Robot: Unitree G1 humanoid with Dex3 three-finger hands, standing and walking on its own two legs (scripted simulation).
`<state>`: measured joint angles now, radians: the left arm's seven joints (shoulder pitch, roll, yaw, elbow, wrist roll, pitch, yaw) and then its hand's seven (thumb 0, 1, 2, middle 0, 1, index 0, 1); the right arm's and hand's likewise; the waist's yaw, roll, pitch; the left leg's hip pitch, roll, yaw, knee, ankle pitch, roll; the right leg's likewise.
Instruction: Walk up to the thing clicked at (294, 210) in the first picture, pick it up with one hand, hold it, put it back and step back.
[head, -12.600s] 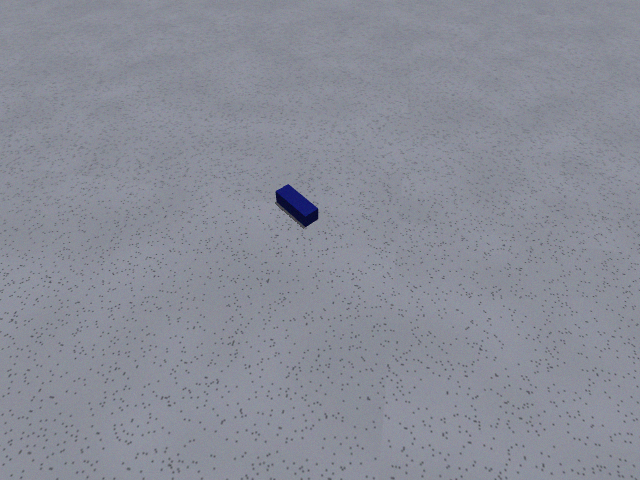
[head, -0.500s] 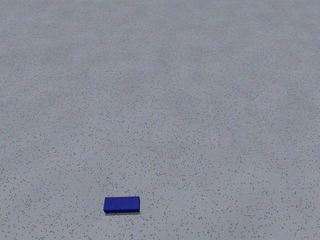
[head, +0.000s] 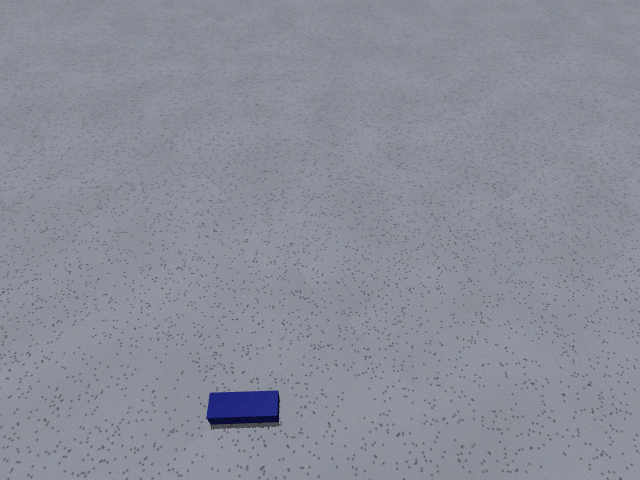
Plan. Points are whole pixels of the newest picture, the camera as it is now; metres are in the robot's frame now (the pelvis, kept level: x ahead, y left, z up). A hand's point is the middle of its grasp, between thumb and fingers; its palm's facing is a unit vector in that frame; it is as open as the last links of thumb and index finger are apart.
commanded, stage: rise first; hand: left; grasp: from above
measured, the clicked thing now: (244, 407) +0.44 +0.22 -0.75
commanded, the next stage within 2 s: none
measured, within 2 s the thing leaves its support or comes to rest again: neither
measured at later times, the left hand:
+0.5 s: hand out of the picture +0.14 +0.26 -0.20, palm faces -0.10 -0.91 -0.41, open 13.3 cm
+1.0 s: hand out of the picture +0.12 +0.26 -0.25, palm faces -0.22 -0.85 -0.49, open 14.2 cm
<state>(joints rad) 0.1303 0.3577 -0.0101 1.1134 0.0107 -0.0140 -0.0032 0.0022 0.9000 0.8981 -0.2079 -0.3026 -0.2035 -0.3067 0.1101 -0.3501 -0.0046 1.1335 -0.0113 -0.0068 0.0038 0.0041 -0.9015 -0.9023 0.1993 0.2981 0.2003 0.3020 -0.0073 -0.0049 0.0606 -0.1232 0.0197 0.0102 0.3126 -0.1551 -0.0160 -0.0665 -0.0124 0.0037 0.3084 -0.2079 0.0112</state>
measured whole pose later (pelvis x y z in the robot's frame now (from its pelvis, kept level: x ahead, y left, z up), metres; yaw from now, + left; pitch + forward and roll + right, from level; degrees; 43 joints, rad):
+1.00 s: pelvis -0.01 +0.01 -0.11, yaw +0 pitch +20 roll -3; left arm 0.31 0.32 0.09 0.34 0.28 0.24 0.03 -0.01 -0.56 0.98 -0.09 -1.06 -0.08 -1.06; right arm 0.19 -0.23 -0.02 0.53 0.01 -0.14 -0.03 0.01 -0.92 -0.91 0.20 0.30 0.20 0.30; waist -0.03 0.01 -0.13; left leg -1.04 0.03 -0.04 1.23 -0.54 0.00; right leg -0.95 0.00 -0.02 1.19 -0.59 0.02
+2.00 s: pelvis -0.11 +0.01 -0.40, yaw -6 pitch +33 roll -6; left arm -0.74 0.65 0.07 1.20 1.15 -0.21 0.29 0.00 -0.56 1.05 -0.07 -1.02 -0.06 -1.03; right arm 0.16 -0.25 -0.03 0.78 -0.08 -0.04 0.07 0.01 -0.89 -0.90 0.20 0.30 0.20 0.30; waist -0.13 0.00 -0.11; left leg -2.19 0.05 -0.12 2.21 -0.61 -0.01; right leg -2.07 0.05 -0.06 2.18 -0.70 0.03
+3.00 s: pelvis -0.09 +0.01 -0.46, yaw -10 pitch +33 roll -8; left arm -0.92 0.78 0.11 1.40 1.23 -0.22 0.38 0.00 -0.54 1.01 -0.08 -1.03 -0.08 -1.03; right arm 0.12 -0.26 0.08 0.75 -0.15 -0.03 0.12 0.00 -0.90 -0.90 0.20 0.30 0.20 0.30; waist -0.21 -0.04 -0.01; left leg -2.34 0.05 -0.18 2.41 -0.66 -0.02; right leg -2.22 0.08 -0.10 2.36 -0.73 0.04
